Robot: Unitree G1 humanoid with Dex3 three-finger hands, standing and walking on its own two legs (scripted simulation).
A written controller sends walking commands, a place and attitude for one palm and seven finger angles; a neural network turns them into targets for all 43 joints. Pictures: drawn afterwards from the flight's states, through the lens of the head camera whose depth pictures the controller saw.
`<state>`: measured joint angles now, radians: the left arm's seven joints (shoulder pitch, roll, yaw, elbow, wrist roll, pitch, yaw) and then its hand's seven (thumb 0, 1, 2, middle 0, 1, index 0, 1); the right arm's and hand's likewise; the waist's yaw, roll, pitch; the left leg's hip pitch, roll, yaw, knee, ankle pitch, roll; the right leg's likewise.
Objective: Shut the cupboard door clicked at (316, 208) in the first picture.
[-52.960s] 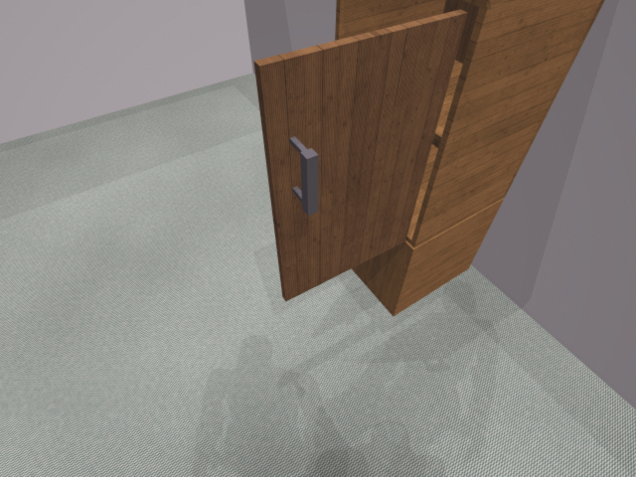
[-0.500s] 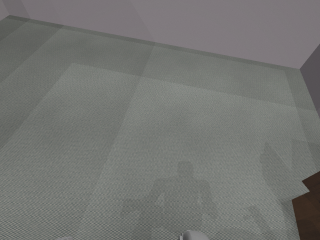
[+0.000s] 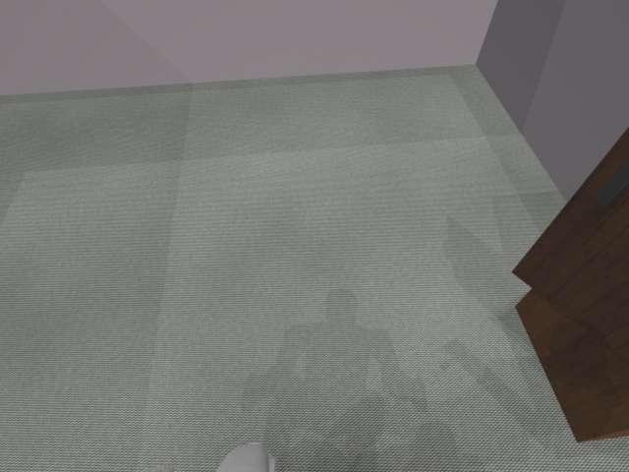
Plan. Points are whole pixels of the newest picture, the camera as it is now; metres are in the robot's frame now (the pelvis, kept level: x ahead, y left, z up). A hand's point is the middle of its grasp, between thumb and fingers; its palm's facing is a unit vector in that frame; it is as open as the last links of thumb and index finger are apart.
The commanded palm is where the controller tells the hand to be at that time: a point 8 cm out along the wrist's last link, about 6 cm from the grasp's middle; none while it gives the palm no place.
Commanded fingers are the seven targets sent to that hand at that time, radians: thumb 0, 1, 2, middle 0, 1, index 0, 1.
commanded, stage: turn to face it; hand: left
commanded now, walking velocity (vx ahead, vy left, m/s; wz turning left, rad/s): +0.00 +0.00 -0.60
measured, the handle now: out of the picture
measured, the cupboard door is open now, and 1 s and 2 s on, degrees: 33 33 33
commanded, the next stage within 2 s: take the last steps up to it in 1.28 s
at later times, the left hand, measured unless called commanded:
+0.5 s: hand (204, 445) +0.17 +0.18 -0.16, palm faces -0.30 -0.91 -0.27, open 7.4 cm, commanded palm none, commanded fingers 0.00 0.90 0.90 -0.20 -0.30 -0.20 -0.30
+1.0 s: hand (239, 425) +0.20 +0.14 -0.18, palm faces -0.51 -0.83 -0.20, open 7.4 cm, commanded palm none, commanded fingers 0.00 0.90 0.90 -0.20 -0.30 -0.20 -0.30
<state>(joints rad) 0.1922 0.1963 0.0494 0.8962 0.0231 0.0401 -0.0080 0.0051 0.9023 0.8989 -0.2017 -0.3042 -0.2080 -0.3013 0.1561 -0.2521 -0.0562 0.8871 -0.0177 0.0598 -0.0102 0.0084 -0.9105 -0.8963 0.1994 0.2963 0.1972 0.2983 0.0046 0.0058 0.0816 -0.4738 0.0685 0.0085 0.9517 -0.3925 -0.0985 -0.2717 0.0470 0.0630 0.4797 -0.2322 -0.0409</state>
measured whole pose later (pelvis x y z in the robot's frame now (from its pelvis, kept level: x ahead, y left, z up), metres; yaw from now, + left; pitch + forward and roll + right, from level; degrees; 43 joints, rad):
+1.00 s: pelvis +0.03 +0.00 -0.01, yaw -35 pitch +2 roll -1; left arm 0.20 0.24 0.07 0.92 0.01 0.07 -0.01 0.01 0.90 0.90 -0.20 -0.30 -0.21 -0.30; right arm 0.15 -0.22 -0.02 0.86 -0.02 0.02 -0.02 0.01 -0.91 -0.90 0.20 0.30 0.20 0.30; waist 0.02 -0.05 0.06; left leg -0.31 0.04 0.04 0.58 -0.29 0.00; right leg -0.37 0.08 0.12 0.72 -0.42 0.00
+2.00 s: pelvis +0.08 -0.12 +0.00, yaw -54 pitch +1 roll -1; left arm 0.16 0.21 0.06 1.00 0.03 0.04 -0.04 0.01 0.91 0.90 -0.19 -0.30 -0.20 -0.30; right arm 0.44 -0.15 -0.02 1.06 -0.04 -0.03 -0.02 0.01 -0.91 -0.90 0.20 0.30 0.20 0.30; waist -0.05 -0.02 0.07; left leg -0.04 0.13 0.18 0.38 -0.33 -0.06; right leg -0.49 -0.06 -0.07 0.74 -0.23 0.00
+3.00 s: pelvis +0.10 -0.16 +0.00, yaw -53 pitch -2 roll +0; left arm 0.25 0.18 0.01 1.10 0.01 0.02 0.02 0.00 0.91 0.90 -0.20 -0.30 -0.20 -0.30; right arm 0.21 -0.18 -0.01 1.06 -0.01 0.02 -0.02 0.00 -0.93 -0.90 0.20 0.30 0.20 0.30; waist 0.00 0.01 0.04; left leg -0.20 0.00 0.06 0.42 -0.19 0.01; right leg -0.16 -0.01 0.02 0.45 -0.25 0.01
